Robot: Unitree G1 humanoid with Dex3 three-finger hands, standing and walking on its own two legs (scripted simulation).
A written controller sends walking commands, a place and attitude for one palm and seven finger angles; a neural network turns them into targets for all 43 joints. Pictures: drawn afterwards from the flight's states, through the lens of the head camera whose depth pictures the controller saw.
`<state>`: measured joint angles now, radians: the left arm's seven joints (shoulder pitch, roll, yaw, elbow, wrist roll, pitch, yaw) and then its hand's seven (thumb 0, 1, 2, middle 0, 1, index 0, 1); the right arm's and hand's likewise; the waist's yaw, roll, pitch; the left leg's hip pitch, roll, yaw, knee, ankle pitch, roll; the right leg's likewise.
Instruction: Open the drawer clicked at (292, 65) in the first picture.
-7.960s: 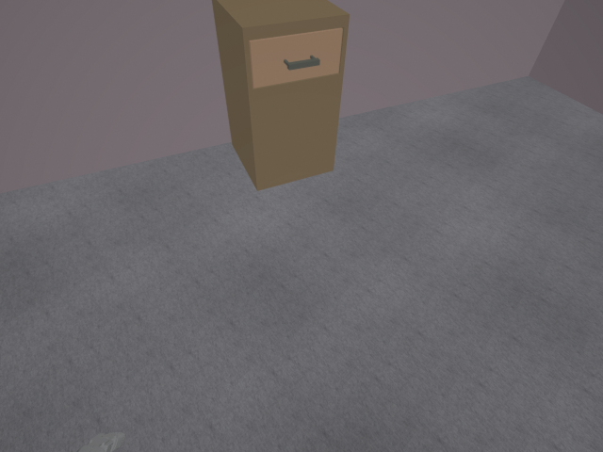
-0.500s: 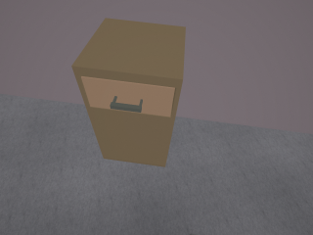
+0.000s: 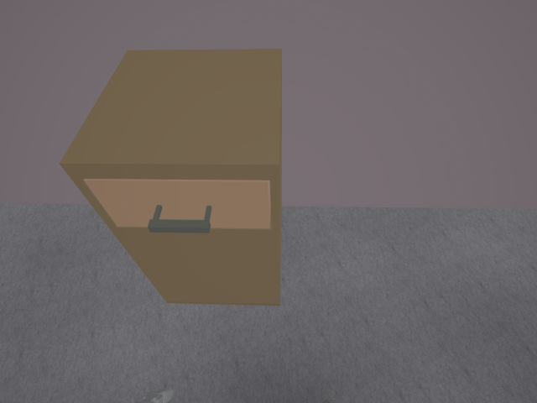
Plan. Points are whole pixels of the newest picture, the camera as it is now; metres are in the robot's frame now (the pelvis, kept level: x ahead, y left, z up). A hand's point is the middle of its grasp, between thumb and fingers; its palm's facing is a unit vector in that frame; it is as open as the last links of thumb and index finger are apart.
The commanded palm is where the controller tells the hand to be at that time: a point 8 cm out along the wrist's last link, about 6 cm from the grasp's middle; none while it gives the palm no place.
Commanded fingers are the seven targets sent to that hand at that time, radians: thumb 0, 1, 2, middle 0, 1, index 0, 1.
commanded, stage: come to a stop and stand still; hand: left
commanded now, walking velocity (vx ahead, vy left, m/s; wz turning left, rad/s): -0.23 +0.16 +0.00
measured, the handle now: (181, 218) +0.50 +0.21 -0.13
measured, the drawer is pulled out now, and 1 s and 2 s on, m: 0.00 0.00 0.00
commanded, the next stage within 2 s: look again from close up in 0.88 s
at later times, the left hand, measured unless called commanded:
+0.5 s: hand out of the picture -0.02 +0.28 -0.16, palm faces +0.04 -0.95 -0.31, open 7.4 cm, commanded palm none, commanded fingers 0.00 0.90 0.90 -0.20 -0.30 -0.20 -0.30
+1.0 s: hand out of the picture -0.06 +0.26 -0.16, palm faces +0.01 -0.98 -0.20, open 7.3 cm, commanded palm none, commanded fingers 0.00 0.90 0.90 -0.20 -0.30 -0.20 -0.30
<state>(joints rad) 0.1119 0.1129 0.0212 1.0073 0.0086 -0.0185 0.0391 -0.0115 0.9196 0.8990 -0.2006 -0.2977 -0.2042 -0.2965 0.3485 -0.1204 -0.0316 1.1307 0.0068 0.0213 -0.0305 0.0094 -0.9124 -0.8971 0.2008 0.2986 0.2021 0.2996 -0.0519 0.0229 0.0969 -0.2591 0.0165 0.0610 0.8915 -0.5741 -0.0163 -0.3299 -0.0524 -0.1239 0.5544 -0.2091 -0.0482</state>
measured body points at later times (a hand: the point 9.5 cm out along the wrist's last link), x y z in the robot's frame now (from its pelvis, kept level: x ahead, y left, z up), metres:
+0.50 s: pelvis -0.06 +0.07 -0.01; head -0.08 +0.05 +0.44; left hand -0.02 +0.33 -0.14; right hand +0.03 -0.15 -0.16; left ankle -0.04 +0.16 -0.73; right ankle -0.01 -0.03 -0.73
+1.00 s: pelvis -0.07 +0.09 +0.01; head -0.08 +0.08 +0.45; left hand -0.06 +0.31 -0.15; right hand -0.10 -0.13 -0.16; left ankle -0.04 +0.16 -0.73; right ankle -0.01 -0.03 -0.73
